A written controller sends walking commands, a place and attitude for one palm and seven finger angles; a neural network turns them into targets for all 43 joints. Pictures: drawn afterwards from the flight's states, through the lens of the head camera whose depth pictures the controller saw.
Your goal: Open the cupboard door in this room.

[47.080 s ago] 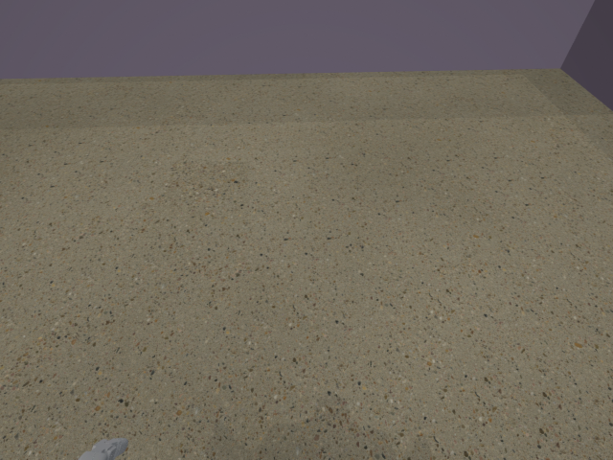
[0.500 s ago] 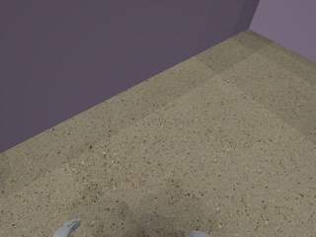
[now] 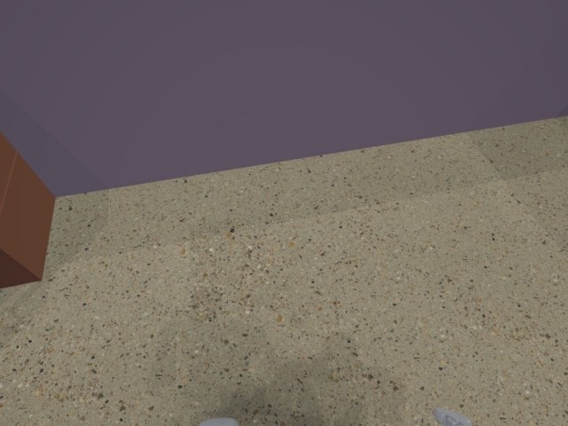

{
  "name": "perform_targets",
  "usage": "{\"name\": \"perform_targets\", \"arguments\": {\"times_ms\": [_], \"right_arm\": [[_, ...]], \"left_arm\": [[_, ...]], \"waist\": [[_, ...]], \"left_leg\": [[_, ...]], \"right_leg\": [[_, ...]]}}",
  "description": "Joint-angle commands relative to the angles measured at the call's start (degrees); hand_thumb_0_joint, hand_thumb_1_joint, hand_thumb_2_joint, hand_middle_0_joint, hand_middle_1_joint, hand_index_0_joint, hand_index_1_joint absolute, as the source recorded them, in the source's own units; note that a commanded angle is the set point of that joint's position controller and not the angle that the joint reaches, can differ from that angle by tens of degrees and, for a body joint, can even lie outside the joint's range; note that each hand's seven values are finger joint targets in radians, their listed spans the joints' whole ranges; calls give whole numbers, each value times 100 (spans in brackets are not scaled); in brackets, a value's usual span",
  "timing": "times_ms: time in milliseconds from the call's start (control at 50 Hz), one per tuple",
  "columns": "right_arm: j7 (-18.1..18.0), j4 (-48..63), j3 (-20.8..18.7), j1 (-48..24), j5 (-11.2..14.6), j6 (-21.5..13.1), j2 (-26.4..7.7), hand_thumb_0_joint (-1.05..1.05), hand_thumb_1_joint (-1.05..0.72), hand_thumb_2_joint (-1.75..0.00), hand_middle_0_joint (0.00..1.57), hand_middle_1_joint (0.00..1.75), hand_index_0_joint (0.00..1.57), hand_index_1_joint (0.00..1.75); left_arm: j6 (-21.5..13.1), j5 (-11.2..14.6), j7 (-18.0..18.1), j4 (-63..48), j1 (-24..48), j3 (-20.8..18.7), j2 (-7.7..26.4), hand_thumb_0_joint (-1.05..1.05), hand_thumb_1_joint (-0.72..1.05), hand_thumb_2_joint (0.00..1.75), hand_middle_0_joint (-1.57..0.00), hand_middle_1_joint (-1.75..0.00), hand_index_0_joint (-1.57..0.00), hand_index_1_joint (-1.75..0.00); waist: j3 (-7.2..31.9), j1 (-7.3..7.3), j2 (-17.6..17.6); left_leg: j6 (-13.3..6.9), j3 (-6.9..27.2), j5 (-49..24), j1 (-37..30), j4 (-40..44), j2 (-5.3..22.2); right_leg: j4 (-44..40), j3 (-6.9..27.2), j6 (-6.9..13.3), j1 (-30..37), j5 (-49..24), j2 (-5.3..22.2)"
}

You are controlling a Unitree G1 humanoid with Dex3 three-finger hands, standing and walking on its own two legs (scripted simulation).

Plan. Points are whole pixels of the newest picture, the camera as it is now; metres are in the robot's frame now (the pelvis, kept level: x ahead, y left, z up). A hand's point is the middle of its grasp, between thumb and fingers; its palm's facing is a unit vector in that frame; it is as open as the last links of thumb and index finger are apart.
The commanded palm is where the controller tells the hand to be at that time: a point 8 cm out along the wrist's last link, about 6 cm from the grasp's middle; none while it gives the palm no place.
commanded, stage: turn to face it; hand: left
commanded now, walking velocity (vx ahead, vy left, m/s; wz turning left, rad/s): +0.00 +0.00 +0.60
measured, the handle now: out of the picture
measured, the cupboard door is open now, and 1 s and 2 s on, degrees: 46 46 46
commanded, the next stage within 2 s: take the last steps up to it in 1.66 s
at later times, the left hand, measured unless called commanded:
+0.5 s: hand out of the picture +0.06 +0.15 -0.12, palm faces +0.27 -0.92 -0.30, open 7.4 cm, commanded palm none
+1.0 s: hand out of the picture -0.08 +0.17 -0.17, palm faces +0.60 -0.76 -0.24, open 7.4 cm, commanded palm none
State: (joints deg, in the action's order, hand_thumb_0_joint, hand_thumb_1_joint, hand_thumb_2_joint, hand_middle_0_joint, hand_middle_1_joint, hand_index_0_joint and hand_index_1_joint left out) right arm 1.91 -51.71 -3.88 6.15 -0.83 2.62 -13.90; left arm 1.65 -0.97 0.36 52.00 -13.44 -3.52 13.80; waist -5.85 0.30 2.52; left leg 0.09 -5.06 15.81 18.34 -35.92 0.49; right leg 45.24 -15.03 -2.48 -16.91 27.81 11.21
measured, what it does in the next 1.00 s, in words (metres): steps on the spot, turning left: right foot, then left foot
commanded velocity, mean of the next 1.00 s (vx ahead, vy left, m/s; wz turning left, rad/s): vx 0.00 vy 0.00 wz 0.60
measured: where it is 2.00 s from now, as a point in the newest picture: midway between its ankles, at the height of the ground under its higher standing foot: outside the picture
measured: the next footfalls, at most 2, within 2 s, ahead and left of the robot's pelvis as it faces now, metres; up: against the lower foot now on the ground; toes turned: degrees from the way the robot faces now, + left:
right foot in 0.36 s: +0.07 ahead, -0.14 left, +0.00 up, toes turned +8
left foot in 0.86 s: -0.01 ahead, +0.06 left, +0.00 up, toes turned +37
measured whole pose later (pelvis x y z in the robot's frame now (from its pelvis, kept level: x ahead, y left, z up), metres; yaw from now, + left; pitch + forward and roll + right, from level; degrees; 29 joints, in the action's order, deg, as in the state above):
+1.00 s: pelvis +0.01 -0.03 +0.01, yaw +35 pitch +1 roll +0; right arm 0.4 -51.0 -2.4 5.8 -1.0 1.7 -12.4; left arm 3.9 -1.1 0.4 54.0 -12.6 -4.1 15.2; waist -5.4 1.4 3.0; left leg -3.0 -3.2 17.8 16.5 -33.5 -1.3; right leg 64.6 -4.3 -4.4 -26.4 28.2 6.8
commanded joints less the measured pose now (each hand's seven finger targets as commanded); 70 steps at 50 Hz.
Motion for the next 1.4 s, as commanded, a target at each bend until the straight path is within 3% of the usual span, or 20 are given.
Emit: {"name": "perform_targets", "arguments": {"times_ms": [0, 120, 240, 300, 320, 340, 360, 400, 480, 720, 800, 820, 840, 860, 980, 1200, 1280, 1300, 1340, 1380], "right_arm": [[-211, 75, -331, 1208, -55, -132, -1448, 0, -90, -90, 20, 30, 20, 30], [-270, 326, -194, 337, -46, -203, -1106, 0, -90, -90, 20, 30, 20, 30], [-240, 337, -269, 338, -81, -132, -1160, 0, -90, -90, 20, 30, 20, 30], [-229, 433, -305, 15, -31, -93, -1136, 0, -90, -90, 20, 30, 20, 30], [-216, 482, -286, -13, 15, -91, -917, 0, -90, -90, 20, 30, 20, 30], [-182, 568, -231, 104, 64, -101, -473, 0, -90, -90, 20, 30, 20, 30], [-174, 623, -252, -2, 19, -89, -612, 0, -90, -90, 20, 30, 20, 30], [-129, 321, -320, 257, -23, 28, -698, 0, -90, -90, 20, 30, 20, 30], [-35, 135, -202, 286, -9, 85, -440, 0, -90, -90, 20, 30, 20, 30], [-15, 330, -55, -434, 26, 19, -217, 0, -90, -90, 20, 30, 20, 30], [-26, 272, -106, 152, 3, -62, -428, 0, -90, -90, 20, 30, 20, 30], [-46, 162, -204, 622, -25, -113, -805, 0, -90, -90, 20, 30, 20, 30], [-101, 112, -387, 1064, -62, -151, -1509, 0, -90, -90, 20, 30, 20, 30], [-163, -15, -379, 1343, -9, -95, -1664, 0, -90, -90, 20, 30, 20, 30], [-301, 288, -158, 282, -24, -208, -1035, 0, -90, -90, 20, 30, 20, 30], [-254, 196, -250, 576, -72, -150, -1060, 0, -90, -90, 20, 30, 20, 30], [-261, 265, -302, 361, -28, -119, -1027, 0, -90, -90, 20, 30, 20, 30], [-237, 290, -289, 326, 21, -132, -865, 0, -90, -90, 20, 30, 20, 30], [-208, 435, -247, 366, 40, -131, -500, 0, -90, -90, 20, 30, 20, 30], [-161, 167, -270, 547, -38, -11, -622, 0, -90, -90, 20, 30, 20, 30]], "left_arm": [[-19, -26, 79, -910, 800, -129, 513, 0, 90, 90, -20, -30, -20, -30], [14, -13, -13, -473, 294, -165, 499, 0, 90, 90, -20, -30, -20, -30], [-20, 29, 18, -641, 507, -111, 412, 0, 90, 90, -20, -30, -20, -30], [-104, 48, 35, -525, -111, -148, 496, 0, 90, 90, -20, -30, -20, -30], [-165, 27, 69, -447, -400, -205, 698, 0, 90, 90, -20, -30, -20, -30], [-230, -83, 131, -432, -571, -322, 1276, 0, 90, 90, -20, -30, -20, -30], [-201, -57, 151, -486, -443, -281, 1473, 0, 90, 90, -20, -30, -20, -30], [-222, -9, 196, -612, 245, -173, 864, 0, 90, 90, -20, -30, -20, -30], [-265, 11, 159, -665, 325, -72, 580, 0, 90, 90, -20, -30, -20, -30], [-227, -83, 148, -312, -468, -239, 894, 0, 90, 90, -20, -30, -20, -30], [-206, -39, 84, -282, -241, -302, 1012, 0, 90, 90, -20, -30, -20, -30], [-186, 8, 56, -364, -165, -288, 912, 0, 90, 90, -20, -30, -20, -30], [-161, 49, 4, -643, 104, -162, 476, 0, 90, 90, -20, -30, -20, -30], [-68, -8, 65, -840, 537, -105, 538, 0, 90, 90, -20, -30, -20, -30], [34, -32, 6, -368, 229, -173, 555, 0, 90, 90, -20, -30, -20, -30], [-8, 31, 43, -700, 798, -97, 433, 0, 90, 90, -20, -30, -20, -30], [-105, 77, 82, -588, 252, -127, 454, 0, 90, 90, -20, -30, -20, -30], [-174, 52, 112, -522, -38, -168, 669, 0, 90, 90, -20, -30, -20, -30], [-210, -52, 185, -486, -223, -261, 1371, 0, 90, 90, -20, -30, -20, -30], [-270, -1, 207, -547, 279, -120, 807, 0, 90, 90, -20, -30, -20, -30]], "waist": [[1088, -581, -1173], [869, -69, -1012], [824, -144, -1132], [952, 166, -1179], [1038, 314, -597], [1140, 387, 1200], [977, 362, 1605], [669, -31, 1318], [604, -157, 871], [722, 261, 975], [997, -129, 597], [1299, -422, -231], [1373, -695, -2024], [1402, -742, -1566], [746, -75, -907], [757, -186, -1205], [1044, 81, -1164], [1188, 233, -691], [1207, 285, 1411], [792, -61, 1235]], "left_leg": [[-1354, 2561, -2846, -1490, 1511, 2196], [-829, 1631, -2383, -969, 1567, 1185], [-895, 2119, -2089, -646, 1387, 1104], [-663, 2150, -1827, -2, 886, 859], [-387, 1974, -947, 645, 426, 499], [114, 996, 1009, 1688, -958, -363], [218, 810, 2116, 1737, -2435, -402], [221, 1064, 1346, 1653, -3525, -1], [426, 621, 500, 1613, -3490, 100], [285, -85, 1022, 872, -902, 115], [97, -189, -5, -580, 596, -12], [-179, 476, -1152, -1678, 1115, 465], [-1062, 2835, -3454, -2453, 1399, 2173], [-1524, 2927, -4308, -2271, 1342, 2545], [-878, 1615, -3097, -1155, 1600, 1272], [-953, 2351, -2357, -718, 1434, 1080], [-718, 2542, -2442, -211, 900, 798], [-463, 2382, -1766, 336, 503, 542], [238, 822, 2112, 1710, -2049, -553], [240, 1126, 1537, 1667, -3375, -96]], "right_leg": [[2176, 1340, -168, -1866, 678, -265], [1802, 1437, -293, -1428, -525, -553], [65, 1298, -260, -635, -277, -896], [-1372, 1190, -200, 613, -1173, -1065], [-2266, 1495, -143, 1462, -1591, -696], [-2954, 3145, 334, 2152, -1816, 942], [-3012, 3794, 923, 1401, -2486, 1856], [-2972, 2876, 866, 762, -2312, 1297], [-2531, 1320, 650, 1087, -3790, 608], [-2036, 790, 894, 1729, -4609, 1149], [-1041, 306, 501, 1015, -4059, 1057], [4, 111, 182, 129, -3185, 766], [1458, 160, -287, -1689, 788, -214], [2010, 1048, -206, -1932, 1197, -336], [2278, 1474, -311, -1642, -589, -445], [167, 1418, -303, -714, -320, -892], [-1535, 1338, -177, 645, -1198, -1099], [-2367, 1627, -125, 1530, -1773, -770], [-2788, 3644, 952, 1955, -3409, 1834], [-2682, 2786, 1024, 1165, -3733, 1255]]}}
